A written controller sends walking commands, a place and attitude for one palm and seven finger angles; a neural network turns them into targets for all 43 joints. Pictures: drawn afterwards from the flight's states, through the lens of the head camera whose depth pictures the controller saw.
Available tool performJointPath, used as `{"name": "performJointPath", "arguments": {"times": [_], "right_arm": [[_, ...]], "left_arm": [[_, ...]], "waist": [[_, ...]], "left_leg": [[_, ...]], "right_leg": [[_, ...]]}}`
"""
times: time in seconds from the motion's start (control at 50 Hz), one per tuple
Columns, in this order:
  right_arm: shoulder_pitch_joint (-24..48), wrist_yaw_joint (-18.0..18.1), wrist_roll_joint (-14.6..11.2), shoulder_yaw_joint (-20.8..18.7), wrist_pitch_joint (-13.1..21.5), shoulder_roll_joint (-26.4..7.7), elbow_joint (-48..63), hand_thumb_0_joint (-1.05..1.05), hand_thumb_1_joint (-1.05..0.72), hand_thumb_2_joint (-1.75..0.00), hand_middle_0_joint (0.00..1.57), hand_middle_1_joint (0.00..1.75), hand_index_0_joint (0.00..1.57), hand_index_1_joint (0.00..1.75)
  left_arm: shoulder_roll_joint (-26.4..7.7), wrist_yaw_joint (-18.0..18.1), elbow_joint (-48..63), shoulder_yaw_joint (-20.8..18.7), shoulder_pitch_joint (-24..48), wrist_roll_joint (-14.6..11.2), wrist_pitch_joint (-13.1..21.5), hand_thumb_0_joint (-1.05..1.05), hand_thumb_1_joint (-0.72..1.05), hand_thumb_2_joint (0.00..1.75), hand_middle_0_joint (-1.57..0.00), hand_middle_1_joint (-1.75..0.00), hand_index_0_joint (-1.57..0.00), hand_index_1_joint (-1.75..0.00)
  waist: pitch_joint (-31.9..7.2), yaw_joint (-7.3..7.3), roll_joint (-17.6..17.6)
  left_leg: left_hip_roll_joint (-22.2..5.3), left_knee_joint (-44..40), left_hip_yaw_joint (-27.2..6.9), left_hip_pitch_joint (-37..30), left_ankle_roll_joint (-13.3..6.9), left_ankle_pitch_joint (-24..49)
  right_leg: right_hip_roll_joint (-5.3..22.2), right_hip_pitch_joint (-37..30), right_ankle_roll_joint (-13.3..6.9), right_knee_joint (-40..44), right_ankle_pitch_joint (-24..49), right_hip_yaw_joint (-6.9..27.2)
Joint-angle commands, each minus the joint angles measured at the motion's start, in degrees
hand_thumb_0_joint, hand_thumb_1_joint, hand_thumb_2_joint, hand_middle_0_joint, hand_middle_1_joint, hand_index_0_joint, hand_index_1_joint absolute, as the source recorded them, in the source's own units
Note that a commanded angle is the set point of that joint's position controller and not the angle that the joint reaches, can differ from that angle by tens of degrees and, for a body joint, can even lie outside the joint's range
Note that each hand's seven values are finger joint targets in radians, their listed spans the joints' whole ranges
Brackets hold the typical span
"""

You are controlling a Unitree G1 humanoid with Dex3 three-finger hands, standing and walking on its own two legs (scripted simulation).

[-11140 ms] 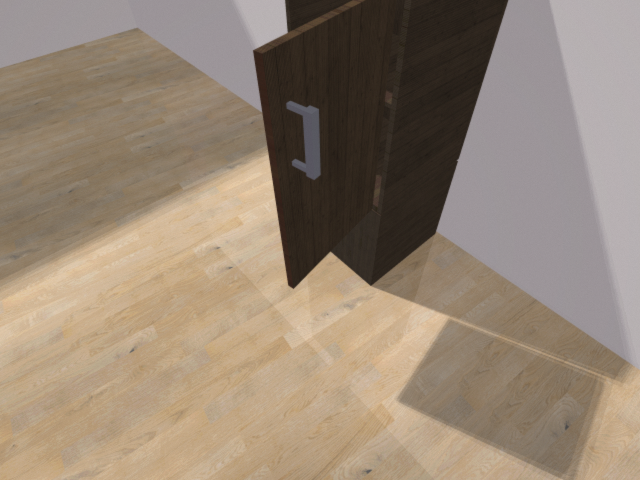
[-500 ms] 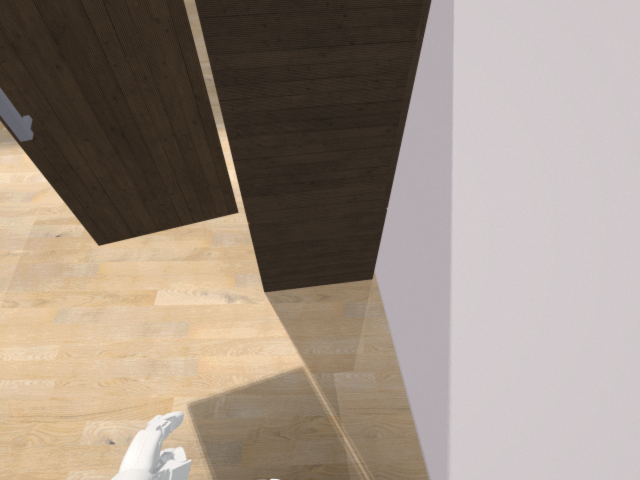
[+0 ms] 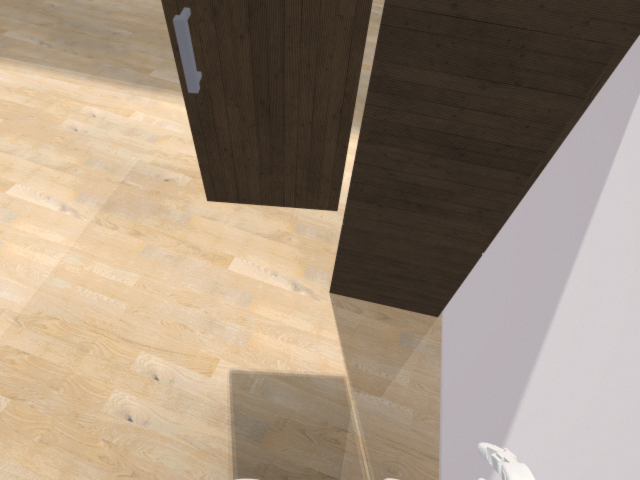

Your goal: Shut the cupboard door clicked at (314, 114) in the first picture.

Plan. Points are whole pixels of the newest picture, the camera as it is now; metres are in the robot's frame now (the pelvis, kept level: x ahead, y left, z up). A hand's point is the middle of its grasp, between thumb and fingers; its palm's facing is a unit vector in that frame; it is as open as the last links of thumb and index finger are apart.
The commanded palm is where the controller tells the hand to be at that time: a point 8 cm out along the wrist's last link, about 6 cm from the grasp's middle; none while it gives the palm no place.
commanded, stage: take the last steps up to it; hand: left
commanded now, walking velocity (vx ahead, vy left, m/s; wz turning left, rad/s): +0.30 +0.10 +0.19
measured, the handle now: (190, 51) +0.77 +0.33 +0.10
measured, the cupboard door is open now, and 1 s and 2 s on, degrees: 100 100 100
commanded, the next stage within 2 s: come to a stop and stand still in 0.84 s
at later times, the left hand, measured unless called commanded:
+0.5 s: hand out of the picture +0.07 +0.17 -0.15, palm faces +0.15 -0.98 -0.16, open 7.3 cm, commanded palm none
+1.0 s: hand (179, 335) +0.33 +0.26 -0.16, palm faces +0.08 -0.97 -0.21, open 7.4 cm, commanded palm none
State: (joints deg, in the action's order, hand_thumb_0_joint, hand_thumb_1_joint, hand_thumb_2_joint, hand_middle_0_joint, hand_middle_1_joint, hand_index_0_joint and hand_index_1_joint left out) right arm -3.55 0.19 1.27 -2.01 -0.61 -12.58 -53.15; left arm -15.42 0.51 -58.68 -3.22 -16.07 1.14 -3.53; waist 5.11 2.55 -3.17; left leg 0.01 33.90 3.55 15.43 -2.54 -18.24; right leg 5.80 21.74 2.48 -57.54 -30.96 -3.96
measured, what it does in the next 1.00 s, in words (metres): walks ahead: right foot, then left foot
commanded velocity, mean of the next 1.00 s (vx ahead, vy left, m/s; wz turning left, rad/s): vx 0.20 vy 0.05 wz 0.03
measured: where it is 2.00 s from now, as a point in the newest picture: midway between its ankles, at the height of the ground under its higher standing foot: (286, 457)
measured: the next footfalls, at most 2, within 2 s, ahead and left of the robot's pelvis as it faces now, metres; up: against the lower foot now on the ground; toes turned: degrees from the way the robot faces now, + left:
right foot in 0.28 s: +0.10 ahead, -0.13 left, +0.00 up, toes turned -2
left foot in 0.64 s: +0.33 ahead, +0.18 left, +0.00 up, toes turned +9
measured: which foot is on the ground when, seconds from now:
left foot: down 0.00-0.28, up 0.30-0.62, down 0.64-1.00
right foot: up 0.00-0.26, down 0.28-0.64, up 0.66-0.96, down 0.98-1.00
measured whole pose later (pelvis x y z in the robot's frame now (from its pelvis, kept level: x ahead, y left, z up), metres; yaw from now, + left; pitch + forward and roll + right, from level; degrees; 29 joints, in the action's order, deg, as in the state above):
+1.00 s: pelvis +0.25 +0.07 +0.00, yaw +4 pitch +0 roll +2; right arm -17.7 0.7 1.2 -1.7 1.7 -8.4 -63.4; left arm -9.6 -0.3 -57.5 -2.4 -8.7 1.5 2.1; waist 2.7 -0.7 -0.5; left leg -0.6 30.1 10.7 9.8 -1.0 -19.6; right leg 4.1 19.0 -1.2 -33.8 -14.3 -5.8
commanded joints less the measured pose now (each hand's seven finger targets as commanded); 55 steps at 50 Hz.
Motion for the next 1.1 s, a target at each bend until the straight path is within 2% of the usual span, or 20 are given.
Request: {"name": "performJointPath", "arguments": {"times": [0.0,0.16,0.22,0.24,0.26,0.28,0.34,0.4,0.5,0.56,0.58,0.6,0.62,0.64,0.78,0.92,0.94,0.98,1.02,1.08], "right_arm": [[-7.2,0.9,0.1,-2.3,1.2,-10.0,0.7,0.0,-0.9,-0.9,0.2,0.3,0.2,0.3],[-10.2,0.2,0.2,-2.8,1.5,-9.0,-1.1,0.0,-0.9,-0.9,0.2,0.3,0.2,0.3],[-8.6,0.1,-0.2,-2.6,1.5,-7.0,-1.3,0.0,-0.9,-0.9,0.2,0.3,0.2,0.3],[-8.7,-0.2,-0.8,-2.0,1.7,-4.1,-0.7,0.0,-0.9,-0.9,0.2,0.3,0.2,0.3],[-7.1,-0.6,-0.6,-1.6,1.8,-2.1,1.5,0.0,-0.9,-0.9,0.2,0.3,0.2,0.3],[-4.6,-1.0,0.2,-2.3,1.5,-5.6,2.1,0.0,-0.9,-0.9,0.2,0.3,0.2,0.3],[-7.5,-1.9,0.4,-2.9,0.7,-4.2,-0.9,0.0,-0.9,-0.9,0.2,0.3,0.2,0.3],[-9.5,-2.3,0.2,-2.2,0.9,-0.9,-2.7,0.0,-0.9,-0.9,0.2,0.3,0.2,0.3],[-7.0,-2.8,-0.1,-1.5,2.1,1.0,-2.1,0.0,-0.9,-0.9,0.2,0.3,0.2,0.3],[-12.4,-2.3,0.0,-1.7,3.0,-0.2,-3.9,0.0,-0.9,-0.9,0.2,0.3,0.2,0.3],[-18.1,-1.7,0.1,-2.2,3.5,-2.7,-5.7,0.0,-0.9,-0.9,0.2,0.3,0.2,0.3],[-24.9,-0.8,0.7,-3.6,3.8,-8.1,-7.4,0.0,-0.9,-0.9,0.2,0.3,0.2,0.3],[-31.3,0.3,0.8,-4.5,3.6,-12.7,-8.2,0.0,-0.9,-0.9,0.2,0.3,0.2,0.3],[-29.5,0.7,0.8,-4.1,3.3,-11.4,-8.5,0.0,-0.9,-0.9,0.2,0.3,0.2,0.3],[-15.8,1.3,0.5,-1.6,4.8,-3.6,-6.1,0.0,-0.9,-0.9,0.2,0.3,0.2,0.3],[-13.5,0.7,0.1,-1.5,3.1,-3.5,-7.0,0.0,-0.9,-0.9,0.2,0.3,0.2,0.3],[-13.7,0.7,-0.3,-0.8,3.1,-1.2,-7.1,0.0,-0.9,-0.9,0.2,0.3,0.2,0.3],[-15.7,0.7,-0.7,0.0,2.7,0.6,-6.9,0.0,-0.9,-0.9,0.2,0.3,0.2,0.3],[-15.7,1.3,-1.1,-0.1,1.2,0.6,-8.4,0.0,-0.9,-0.9,0.2,0.3,0.2,0.3],[-16.5,1.7,-1.7,-0.3,0.0,1.0,-10.1,0.0,-0.9,-0.9,0.2,0.3,0.2,0.3]], "left_arm": [[-1.5,-1.2,5.8,-0.4,3.5,0.4,3.1,0.0,0.9,0.9,-0.2,-0.3,-0.2,-0.3],[0.0,-1.7,7.0,0.0,4.3,0.5,4.2,0.0,0.9,0.9,-0.2,-0.3,-0.2,-0.3],[-0.8,-1.4,4.2,-0.8,-4.6,0.7,5.1,0.0,0.9,0.9,-0.2,-0.3,-0.2,-0.3],[-4.2,-0.8,3.0,-1.6,-8.9,1.1,5.7,0.0,0.9,0.9,-0.2,-0.3,-0.2,-0.3],[-8.9,-0.3,2.4,-2.6,-13.2,1.1,5.9,0.0,0.9,0.9,-0.2,-0.3,-0.2,-0.3],[-9.1,0.1,2.7,-2.5,-12.9,0.4,6.2,0.0,0.9,0.9,-0.2,-0.3,-0.2,-0.3],[-3.0,0.4,4.0,-1.3,-2.7,0.2,7.1,0.0,0.9,0.9,-0.2,-0.3,-0.2,-0.3],[-1.2,0.2,2.0,-0.8,-3.9,0.3,8.5,0.0,0.9,0.9,-0.2,-0.3,-0.2,-0.3],[-3.7,-0.1,-1.7,-1.4,-6.5,0.6,8.2,0.0,0.9,0.9,-0.2,-0.3,-0.2,-0.3],[-3.3,0.0,-2.4,-1.7,-4.8,0.4,7.3,0.0,0.9,0.9,-0.2,-0.3,-0.2,-0.3],[-2.2,-0.2,-2.3,-1.5,-4.3,0.2,6.9,0.0,0.9,0.9,-0.2,-0.3,-0.2,-0.3],[0.9,-0.5,-1.2,-0.9,-5.6,-0.1,6.5,0.0,0.9,0.9,-0.2,-0.3,-0.2,-0.3],[3.6,-0.5,1.1,-0.1,-3.6,-0.4,6.6,0.0,0.9,0.9,-0.2,-0.3,-0.2,-0.3],[2.8,-0.1,2.5,0.1,0.8,-0.1,6.5,0.0,0.9,0.9,-0.2,-0.3,-0.2,-0.3],[5.8,-1.1,0.3,0.4,-0.1,0.1,4.9,0.0,0.9,0.9,-0.2,-0.3,-0.2,-0.3],[3.6,-0.7,0.5,0.0,-1.5,0.4,5.2,0.0,0.9,0.9,-0.2,-0.3,-0.2,-0.3],[1.2,-0.2,0.1,-0.2,-2.6,0.5,5.6,0.0,0.9,0.9,-0.2,-0.3,-0.2,-0.3],[-4.5,0.5,-1.0,-0.1,-5.0,-0.2,6.3,0.0,0.9,0.9,-0.2,-0.3,-0.2,-0.3],[-3.0,1.3,-0.8,0.5,-0.1,-0.5,6.9,0.0,0.9,0.9,-0.2,-0.3,-0.2,-0.3],[-3.4,2.3,-0.1,0.0,2.3,-0.5,5.7,0.0,0.9,0.9,-0.2,-0.3,-0.2,-0.3]], "waist": [[-3.8,-3.29,11.1],[-1.2,-2.91,9.9],[-1.8,1.54,4.5],[-2.4,3.63,-3.8],[-1.6,5.38,-15.8],[0.8,4.78,-11.2],[2.6,-1.12,-7.0],[0.2,-1.92,-4.3],[-0.9,-0.13,-5.5],[-1.8,-3.25,-4.1],[-4.3,-5.85,1.0],[-9.0,-8.18,12.7],[-11.5,-10.16,21.0],[-10.0,-9.61,16.1],[-3.8,-2.31,8.2],[-2.5,0.1,4.8],[-1.3,0.76,0.6],[-4.0,-0.58,-7.6],[-6.8,-1.91,-13.2],[-9.8,-2.5,-5.6]], "left_leg": [[-14.2,-18.5,-15.2,-8.1,-7.8,8.9],[-11.9,-20.9,-15.7,-0.7,-8.0,-7.6],[-6.3,-11.1,-11.8,9.3,-4.2,-13.0],[-0.5,0.7,-6.0,18.4,-1.4,-13.4],[3.6,15.4,-1.1,26.4,1.3,-16.9],[0.1,25.3,-5.7,26.6,1.5,-13.7],[-4.5,29.8,-6.3,22.9,2.8,0.5],[-4.8,21.2,-2.4,18.8,4.3,5.1],[-2.6,3.9,2.5,11.9,4.2,4.2],[-0.4,-5.3,5.3,-2.1,3.5,7.3],[-0.9,-8.0,4.1,-11.1,3.0,5.8],[-11.5,-9.8,-9.0,-21.4,-0.9,5.5],[-22.1,-17.0,-24.7,-24.6,-6.5,6.3],[-23.8,-18.7,-25.6,-19.6,-8.9,1.9],[-17.3,-21.9,-5.3,-2.4,-6.8,14.2],[-12.1,-14.6,-1.6,3.3,-3.0,1.7],[-8.5,-9.4,0.3,7.2,-0.6,2.2],[-1.2,1.2,4.1,7.8,4.4,-9.5],[-3.0,6.3,-0.8,3.7,4.9,-13.5],[-2.3,1.8,0.0,3.1,5.7,-7.8]], "right_leg": [[0.1,9.8,-0.3,-4.1,5.6,1.7],[-2.3,-2.1,-0.9,16.2,8.5,-1.7],[-2.8,-19.7,-1.3,29.7,12.3,-1.1],[5.6,-27.8,-3.9,37.6,2.8,10.2],[20.2,-29.3,-10.2,48.5,-7.1,31.3],[22.7,-21.6,-13.4,52.5,-14.5,36.4],[16.6,-12.1,-10.1,51.8,-4.6,20.1],[12.2,-14.6,-8.3,49.3,17.0,6.5],[12.1,-16.2,-8.5,45.2,23.0,1.9],[10.1,-10.0,-6.6,38.5,20.3,-0.5],[7.8,-6.1,-5.5,29.6,21.2,-2.4],[1.7,3.2,-3.0,14.8,12.9,-6.6],[-4.1,12.0,-1.9,-1.1,-4.5,-6.3],[-2.0,13.9,-3.7,-10.8,-3.8,-0.8],[1.9,4.2,-2.6,3.2,10.4,1.0],[-2.4,-13.3,-2.4,26.5,17.8,-2.9],[0.3,-17.5,-3.5,31.5,21.2,2.1],[16.5,-18.6,-11.6,37.9,42.9,17.0],[15.0,-17.0,-13.4,36.5,64.6,14.0],[12.2,-22.1,-12.4,30.3,76.7,7.6]]}}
